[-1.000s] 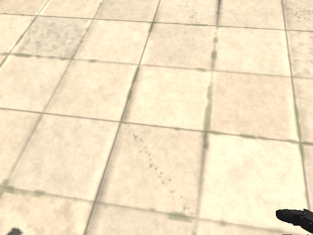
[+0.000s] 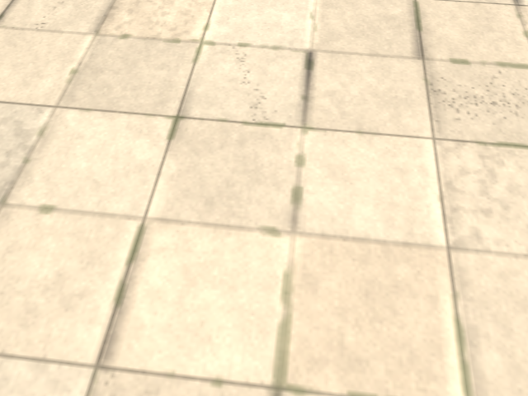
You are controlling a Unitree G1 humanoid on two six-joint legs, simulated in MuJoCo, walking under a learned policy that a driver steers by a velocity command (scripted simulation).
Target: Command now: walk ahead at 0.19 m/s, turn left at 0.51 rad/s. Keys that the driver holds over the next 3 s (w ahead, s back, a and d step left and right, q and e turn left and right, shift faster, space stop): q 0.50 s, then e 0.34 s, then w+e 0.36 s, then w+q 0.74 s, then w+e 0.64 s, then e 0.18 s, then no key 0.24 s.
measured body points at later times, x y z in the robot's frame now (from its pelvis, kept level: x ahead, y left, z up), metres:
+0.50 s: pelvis +0.11 +0.00 -0.01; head +0.15 +0.02 +0.44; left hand +0.19 +0.31 -0.11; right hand +0.35 -0.23 -0.09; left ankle +0.16 +0.10 -0.74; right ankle +0.19 -0.14 -0.72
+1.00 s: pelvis +0.14 -0.02 +0.00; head +0.15 -0.02 +0.45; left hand +0.23 +0.29 -0.09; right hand +0.30 -0.28 -0.10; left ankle +0.06 +0.11 -0.74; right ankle +0.17 -0.13 -0.69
